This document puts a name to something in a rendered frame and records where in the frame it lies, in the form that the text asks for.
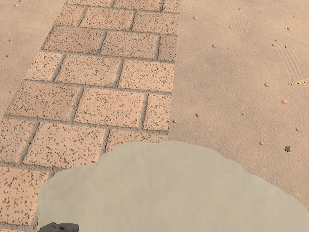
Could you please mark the robot left hand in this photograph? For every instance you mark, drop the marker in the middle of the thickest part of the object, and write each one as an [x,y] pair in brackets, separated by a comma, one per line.
[60,227]

